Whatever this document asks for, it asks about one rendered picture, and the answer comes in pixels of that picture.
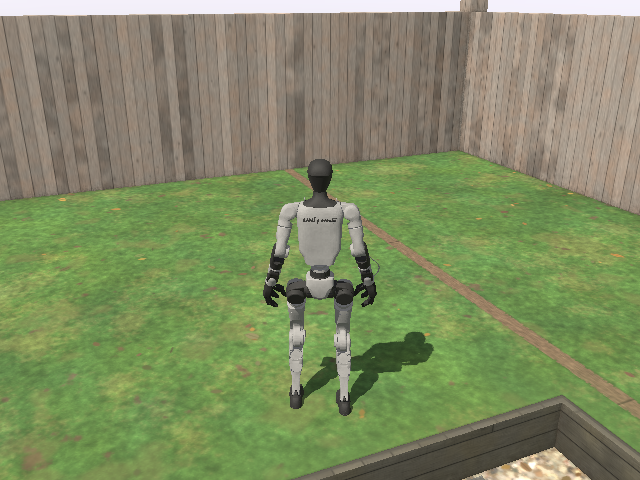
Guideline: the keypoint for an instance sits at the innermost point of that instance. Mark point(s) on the robot head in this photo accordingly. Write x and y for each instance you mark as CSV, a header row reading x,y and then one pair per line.
x,y
319,174

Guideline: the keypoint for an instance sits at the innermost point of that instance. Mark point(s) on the left robot forearm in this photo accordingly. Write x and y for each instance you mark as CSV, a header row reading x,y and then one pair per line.
x,y
274,269

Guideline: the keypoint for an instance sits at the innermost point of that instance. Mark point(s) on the left robot upper arm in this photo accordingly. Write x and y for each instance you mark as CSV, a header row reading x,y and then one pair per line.
x,y
288,212

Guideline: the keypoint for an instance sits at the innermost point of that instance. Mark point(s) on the robot right thigh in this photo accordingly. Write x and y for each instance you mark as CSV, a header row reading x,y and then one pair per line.
x,y
343,302

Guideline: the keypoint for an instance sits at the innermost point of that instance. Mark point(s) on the right robot hand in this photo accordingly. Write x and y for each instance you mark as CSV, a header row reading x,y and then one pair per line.
x,y
370,290

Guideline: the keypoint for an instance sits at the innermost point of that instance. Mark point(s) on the left robot hand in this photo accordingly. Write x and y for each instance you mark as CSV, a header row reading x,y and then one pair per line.
x,y
268,292

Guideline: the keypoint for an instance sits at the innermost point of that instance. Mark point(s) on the right robot upper arm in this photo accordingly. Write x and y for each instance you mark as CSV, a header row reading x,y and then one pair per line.
x,y
351,212

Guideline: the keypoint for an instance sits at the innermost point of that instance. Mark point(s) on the right robot forearm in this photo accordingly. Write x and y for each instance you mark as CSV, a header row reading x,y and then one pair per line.
x,y
364,267

